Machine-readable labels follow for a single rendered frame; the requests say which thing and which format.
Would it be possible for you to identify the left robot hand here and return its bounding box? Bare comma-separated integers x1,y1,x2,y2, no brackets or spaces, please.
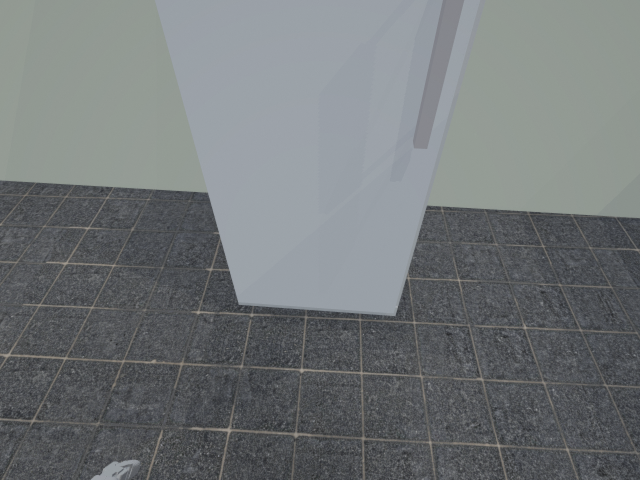
91,460,141,480

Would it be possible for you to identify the handle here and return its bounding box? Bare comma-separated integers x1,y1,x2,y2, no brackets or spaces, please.
413,0,464,149

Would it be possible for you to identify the fridge door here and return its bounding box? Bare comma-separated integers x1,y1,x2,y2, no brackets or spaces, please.
155,0,480,313

